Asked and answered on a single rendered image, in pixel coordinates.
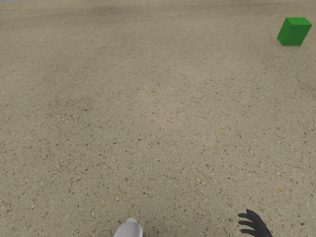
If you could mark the left robot shin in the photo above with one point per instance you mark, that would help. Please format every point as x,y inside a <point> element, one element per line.
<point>131,220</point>

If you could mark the left robot thigh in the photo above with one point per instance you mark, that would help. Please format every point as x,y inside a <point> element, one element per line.
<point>130,229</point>

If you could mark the right robot hand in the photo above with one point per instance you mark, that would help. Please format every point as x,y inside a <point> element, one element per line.
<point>260,228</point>

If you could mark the carton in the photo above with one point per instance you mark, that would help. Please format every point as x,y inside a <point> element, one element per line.
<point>293,31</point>

